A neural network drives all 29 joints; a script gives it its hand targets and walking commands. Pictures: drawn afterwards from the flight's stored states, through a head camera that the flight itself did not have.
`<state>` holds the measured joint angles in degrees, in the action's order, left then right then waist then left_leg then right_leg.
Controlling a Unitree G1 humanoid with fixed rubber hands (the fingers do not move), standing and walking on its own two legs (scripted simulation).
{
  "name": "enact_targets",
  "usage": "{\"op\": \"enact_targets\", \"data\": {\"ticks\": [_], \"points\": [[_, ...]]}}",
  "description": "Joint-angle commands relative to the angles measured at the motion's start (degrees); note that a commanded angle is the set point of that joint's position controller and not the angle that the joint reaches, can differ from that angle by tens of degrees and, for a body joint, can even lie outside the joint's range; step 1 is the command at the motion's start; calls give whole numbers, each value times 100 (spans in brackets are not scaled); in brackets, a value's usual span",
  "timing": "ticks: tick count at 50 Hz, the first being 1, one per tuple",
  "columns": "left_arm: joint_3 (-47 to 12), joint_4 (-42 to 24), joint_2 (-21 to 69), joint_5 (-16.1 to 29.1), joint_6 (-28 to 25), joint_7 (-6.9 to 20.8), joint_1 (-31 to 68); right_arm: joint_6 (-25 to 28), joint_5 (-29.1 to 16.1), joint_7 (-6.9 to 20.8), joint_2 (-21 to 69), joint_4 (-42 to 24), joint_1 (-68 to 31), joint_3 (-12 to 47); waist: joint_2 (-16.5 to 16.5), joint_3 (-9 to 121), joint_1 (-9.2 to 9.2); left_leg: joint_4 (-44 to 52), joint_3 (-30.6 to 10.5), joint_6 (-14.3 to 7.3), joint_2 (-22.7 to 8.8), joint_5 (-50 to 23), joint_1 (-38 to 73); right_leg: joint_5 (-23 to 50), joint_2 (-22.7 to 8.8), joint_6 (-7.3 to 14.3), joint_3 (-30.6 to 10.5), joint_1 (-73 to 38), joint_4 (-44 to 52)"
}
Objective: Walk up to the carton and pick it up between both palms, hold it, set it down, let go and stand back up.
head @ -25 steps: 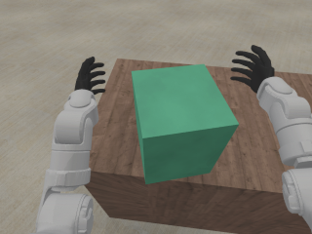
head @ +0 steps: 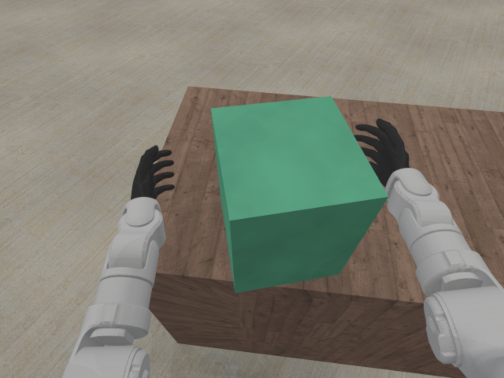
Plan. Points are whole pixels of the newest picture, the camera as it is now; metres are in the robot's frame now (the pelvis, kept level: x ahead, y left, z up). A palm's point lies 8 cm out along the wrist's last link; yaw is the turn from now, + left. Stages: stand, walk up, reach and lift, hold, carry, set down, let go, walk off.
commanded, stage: reach and lift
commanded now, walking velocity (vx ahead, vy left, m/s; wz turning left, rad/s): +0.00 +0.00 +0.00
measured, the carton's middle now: (281, 199) +0.40 -0.01 +0.04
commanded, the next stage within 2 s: none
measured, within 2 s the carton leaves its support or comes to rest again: neither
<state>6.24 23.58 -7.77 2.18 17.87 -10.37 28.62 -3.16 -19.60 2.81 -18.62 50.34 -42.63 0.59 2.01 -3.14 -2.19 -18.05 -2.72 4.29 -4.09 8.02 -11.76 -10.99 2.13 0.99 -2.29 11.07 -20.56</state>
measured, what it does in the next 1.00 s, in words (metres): stands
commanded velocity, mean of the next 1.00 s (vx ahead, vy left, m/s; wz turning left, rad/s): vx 0.00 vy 0.00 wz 0.00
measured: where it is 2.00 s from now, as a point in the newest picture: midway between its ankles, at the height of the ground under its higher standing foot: outside the picture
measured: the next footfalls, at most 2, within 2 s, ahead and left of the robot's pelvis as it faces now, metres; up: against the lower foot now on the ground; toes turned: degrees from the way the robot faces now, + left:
none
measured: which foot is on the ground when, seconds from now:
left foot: down 0.00-1.00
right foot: down 0.00-1.00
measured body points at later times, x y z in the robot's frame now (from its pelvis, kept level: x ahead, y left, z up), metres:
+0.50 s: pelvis +0.01 +0.00 +0.00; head +0.08 +0.01 +0.44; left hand +0.40 +0.16 +0.05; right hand +0.45 -0.16 +0.07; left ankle +0.02 +0.17 -0.75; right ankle +0.00 -0.11 -0.75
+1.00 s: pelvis +0.00 +0.00 +0.00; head +0.06 +0.01 +0.45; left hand +0.38 +0.15 +0.06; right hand +0.43 -0.14 +0.08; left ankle +0.02 +0.17 -0.75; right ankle +0.00 -0.11 -0.75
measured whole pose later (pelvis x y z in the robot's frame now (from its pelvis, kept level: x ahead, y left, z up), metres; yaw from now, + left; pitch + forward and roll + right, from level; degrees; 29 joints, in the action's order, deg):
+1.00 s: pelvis +0.00 +0.00 +0.00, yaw +0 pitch +6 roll +0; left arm 6.2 24.7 2.9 -4.8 10.3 -12.6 28.7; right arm 4.1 -11.6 -3.6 -10.0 51.8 -42.6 0.6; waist 1.7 -1.3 -2.2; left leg -18.1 -2.7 4.6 -4.6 7.2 -16.5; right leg -9.7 2.7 1.2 -2.3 15.5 -19.7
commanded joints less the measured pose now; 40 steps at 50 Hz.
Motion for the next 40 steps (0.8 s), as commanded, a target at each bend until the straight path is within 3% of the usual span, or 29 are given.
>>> {"op": "enact_targets", "data": {"ticks": [1,5,10,16,22,31,40], "points": [[-217,-496,640,19,-945,27,2226,664,589,198,-789,-438,-2108,-150,-440,3458,-161,-417,320,-145,380,-1547,1194,1437,153,-115,354,403,268],[-202,-582,701,-69,-1331,-96,2253,913,566,126,-743,-382,-2146,-44,-480,3975,-212,-517,374,-102,384,-1942,1255,1957,180,-118,325,391,220],[-222,-467,892,-232,-1220,-77,1851,928,504,-30,-645,-330,-1978,136,-464,4078,-209,-535,414,-114,403,-2250,1325,2609,194,-162,287,217,227],[-175,-912,1208,-394,-1158,8,1659,950,552,-200,-192,-752,-1848,304,-405,4152,-231,-566,437,-138,461,-2539,1165,3491,144,-266,218,-176,46],[-192,-1179,1601,-650,-1202,14,1600,995,779,-335,244,-1052,-1815,315,-480,4192,-212,-566,424,-115,475,-2735,1113,3819,119,-274,225,-288,-46],[-103,-1230,1984,-1132,-960,-137,1758,950,1026,-541,690,-1068,-1989,226,-425,3914,-176,-524,429,-123,440,-2566,1310,3351,149,-248,318,-127,73],[-61,-1095,2255,-1235,-925,-198,2204,842,1169,-585,1011,-1027,-2247,95,-369,3627,-155,-406,435,-165,395,-2032,1503,2077,150,-180,400,213,301]]}}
